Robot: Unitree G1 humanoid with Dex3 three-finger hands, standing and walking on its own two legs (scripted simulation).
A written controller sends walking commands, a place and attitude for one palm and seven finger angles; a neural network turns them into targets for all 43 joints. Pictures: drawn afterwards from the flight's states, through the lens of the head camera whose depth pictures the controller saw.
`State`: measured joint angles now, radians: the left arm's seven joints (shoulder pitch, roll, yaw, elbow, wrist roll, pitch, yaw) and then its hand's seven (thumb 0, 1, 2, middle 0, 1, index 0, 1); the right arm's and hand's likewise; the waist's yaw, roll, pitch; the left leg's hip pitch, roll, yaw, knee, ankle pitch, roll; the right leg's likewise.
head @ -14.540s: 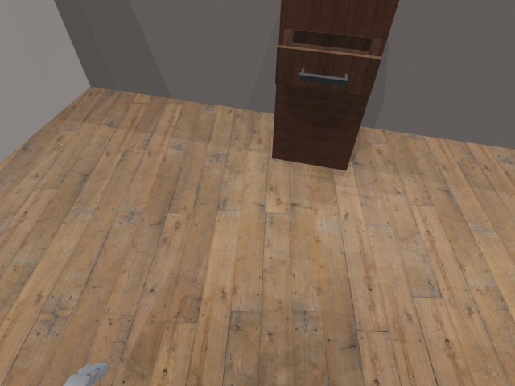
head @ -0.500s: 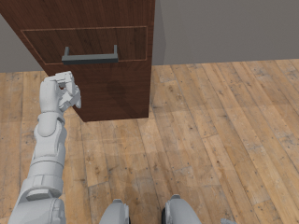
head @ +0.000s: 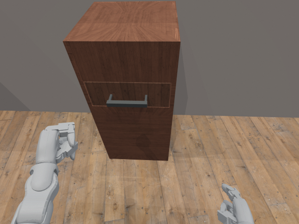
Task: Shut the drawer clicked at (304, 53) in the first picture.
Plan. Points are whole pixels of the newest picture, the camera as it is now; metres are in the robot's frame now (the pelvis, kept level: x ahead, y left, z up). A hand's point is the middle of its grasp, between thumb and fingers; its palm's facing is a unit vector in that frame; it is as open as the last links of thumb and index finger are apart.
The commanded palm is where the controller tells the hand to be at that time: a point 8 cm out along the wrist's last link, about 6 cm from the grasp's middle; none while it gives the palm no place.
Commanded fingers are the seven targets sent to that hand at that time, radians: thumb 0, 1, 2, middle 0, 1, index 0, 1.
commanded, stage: draw the hand back to the body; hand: left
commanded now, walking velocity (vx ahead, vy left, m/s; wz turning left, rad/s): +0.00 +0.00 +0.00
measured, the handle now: (127, 100) +0.65 +0.16 -0.11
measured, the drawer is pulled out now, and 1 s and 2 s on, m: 0.00 0.00 0.00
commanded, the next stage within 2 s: step back with the hand held close in 0.54 s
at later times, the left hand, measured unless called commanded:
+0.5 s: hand (19, 173) +0.17 +0.25 +0.18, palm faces +0.44 -0.80 -0.41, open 3.2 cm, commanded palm +0.12 +0.28 +0.19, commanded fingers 0.00 0.90 0.90 -1.40 -1.60 -1.40 -1.60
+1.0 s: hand (19, 181) +0.16 +0.25 +0.16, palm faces +0.29 -0.80 -0.52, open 3.2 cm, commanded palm +0.10 +0.29 +0.19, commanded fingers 0.00 0.90 0.90 -1.40 -1.60 -1.40 -1.60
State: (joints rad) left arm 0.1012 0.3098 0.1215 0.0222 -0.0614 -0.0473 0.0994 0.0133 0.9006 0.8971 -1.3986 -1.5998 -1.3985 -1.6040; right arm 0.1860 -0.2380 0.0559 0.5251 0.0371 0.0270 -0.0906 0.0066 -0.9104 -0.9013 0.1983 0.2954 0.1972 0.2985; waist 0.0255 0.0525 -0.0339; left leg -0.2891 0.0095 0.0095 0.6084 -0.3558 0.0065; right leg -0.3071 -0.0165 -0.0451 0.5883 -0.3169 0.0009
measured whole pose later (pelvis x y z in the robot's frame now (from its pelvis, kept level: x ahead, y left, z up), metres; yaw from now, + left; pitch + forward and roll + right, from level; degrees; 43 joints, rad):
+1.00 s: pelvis -0.03 +0.01 +0.01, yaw +0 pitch +1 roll +0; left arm 0.64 0.39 0.34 -0.53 -0.05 -0.18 0.10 0.01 0.89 0.90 -1.40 -1.60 -1.40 -1.60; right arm 0.18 -0.25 -0.01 0.56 0.00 0.00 -0.08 0.01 -0.91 -0.90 0.20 0.30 0.20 0.30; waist 0.00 0.05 0.04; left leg -0.24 -0.02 0.02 0.43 -0.21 0.03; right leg -0.25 -0.04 -0.04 0.41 -0.17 0.02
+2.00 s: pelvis -0.17 +0.02 +0.01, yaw +6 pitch +4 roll -5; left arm 0.61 0.45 0.43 -0.61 -0.03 -0.26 0.15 0.01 0.89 0.90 -1.41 -1.60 -1.41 -1.60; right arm 0.20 -0.17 0.00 0.60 -0.02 -0.12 -0.06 0.01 -0.91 -0.90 0.20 0.30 0.20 0.30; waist 0.00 0.02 -0.04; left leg -0.50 0.05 0.00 0.39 0.02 0.05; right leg -0.26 0.10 -0.01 0.88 -0.48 0.00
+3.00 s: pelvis -0.23 +0.03 +0.00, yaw -3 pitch -1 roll +1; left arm 0.52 0.28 0.30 -0.43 -0.02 -0.15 0.15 0.01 0.90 0.90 -1.41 -1.60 -1.41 -1.60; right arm 0.24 -0.25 0.01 0.68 0.00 -0.12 -0.10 0.01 -0.91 -0.90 0.20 0.30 0.20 0.30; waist 0.03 0.02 -0.02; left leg -0.29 0.04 0.03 0.54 -0.24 -0.03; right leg -0.16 -0.01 -0.09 0.56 -0.38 -0.02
